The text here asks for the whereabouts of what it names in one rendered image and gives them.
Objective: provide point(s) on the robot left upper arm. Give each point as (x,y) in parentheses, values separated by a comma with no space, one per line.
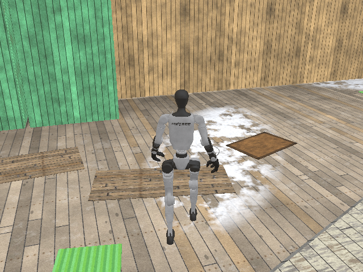
(160,128)

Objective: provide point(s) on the left robot thigh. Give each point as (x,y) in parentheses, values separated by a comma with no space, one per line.
(168,175)

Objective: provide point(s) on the left robot forearm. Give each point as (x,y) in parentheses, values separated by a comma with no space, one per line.
(155,147)

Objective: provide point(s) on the right robot forearm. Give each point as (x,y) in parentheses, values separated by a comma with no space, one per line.
(210,151)

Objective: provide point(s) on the robot right hand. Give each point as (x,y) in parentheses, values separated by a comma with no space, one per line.
(215,164)

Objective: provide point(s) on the robot left hand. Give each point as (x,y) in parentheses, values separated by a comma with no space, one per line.
(154,156)

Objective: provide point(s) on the robot right upper arm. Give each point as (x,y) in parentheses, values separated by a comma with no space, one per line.
(202,129)

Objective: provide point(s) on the left robot foot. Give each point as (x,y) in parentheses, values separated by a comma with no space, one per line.
(170,239)

